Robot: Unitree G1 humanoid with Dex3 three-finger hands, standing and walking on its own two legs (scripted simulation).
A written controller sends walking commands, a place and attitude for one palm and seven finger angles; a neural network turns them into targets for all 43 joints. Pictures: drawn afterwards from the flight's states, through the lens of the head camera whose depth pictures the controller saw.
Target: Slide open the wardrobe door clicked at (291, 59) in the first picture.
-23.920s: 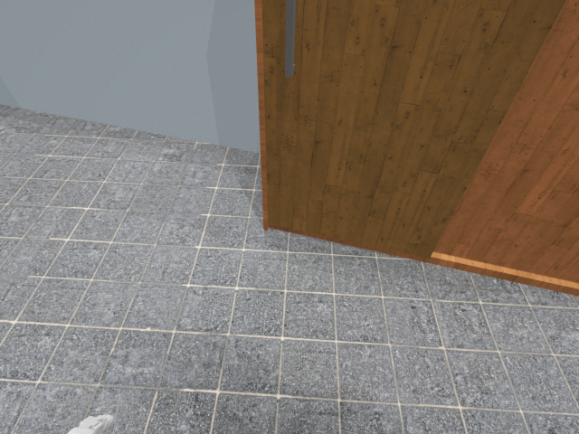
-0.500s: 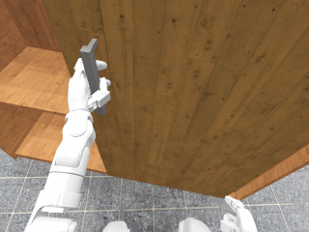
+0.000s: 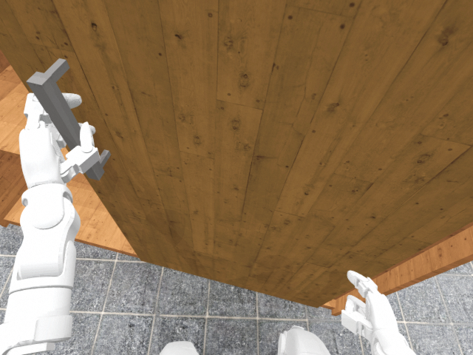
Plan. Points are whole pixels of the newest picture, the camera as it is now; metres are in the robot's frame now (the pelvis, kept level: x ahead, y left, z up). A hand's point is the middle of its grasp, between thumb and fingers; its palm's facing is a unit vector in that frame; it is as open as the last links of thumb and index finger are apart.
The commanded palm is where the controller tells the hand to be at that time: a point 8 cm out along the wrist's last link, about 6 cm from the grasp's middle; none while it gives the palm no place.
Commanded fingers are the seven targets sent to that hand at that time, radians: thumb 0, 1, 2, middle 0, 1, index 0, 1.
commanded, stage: stop walking and hold the door there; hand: left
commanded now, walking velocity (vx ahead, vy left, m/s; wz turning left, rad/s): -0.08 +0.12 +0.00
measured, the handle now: (80, 127) +0.38 +0.32 +0.12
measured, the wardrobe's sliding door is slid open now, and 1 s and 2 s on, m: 0.63 0.63 0.62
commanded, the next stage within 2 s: none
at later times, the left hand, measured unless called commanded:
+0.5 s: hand (85, 148) +0.34 +0.29 +0.12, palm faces +0.51 -0.83 -0.20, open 6.5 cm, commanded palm +0.30 +0.32 +0.11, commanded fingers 0.00 0.90 0.90 -0.45 -1.40 -0.45 -1.40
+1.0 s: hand (86, 147) +0.34 +0.29 +0.12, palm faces +0.50 -0.83 -0.24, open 6.2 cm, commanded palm +0.30 +0.32 +0.11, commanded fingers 0.00 0.90 0.90 -0.45 -1.40 -0.45 -1.40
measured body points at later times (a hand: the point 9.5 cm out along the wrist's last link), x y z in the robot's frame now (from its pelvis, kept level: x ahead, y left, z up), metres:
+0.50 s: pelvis +0.01 -0.01 +0.00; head -0.03 +0.01 +0.44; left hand +0.31 +0.33 +0.13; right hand +0.12 -0.29 -0.08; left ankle +0.05 +0.06 -0.74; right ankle +0.00 -0.16 -0.70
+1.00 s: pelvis -0.01 -0.01 +0.00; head -0.06 -0.01 +0.45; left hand +0.31 +0.33 +0.14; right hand +0.07 -0.31 -0.09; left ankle +0.05 +0.06 -0.74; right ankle -0.02 -0.14 -0.74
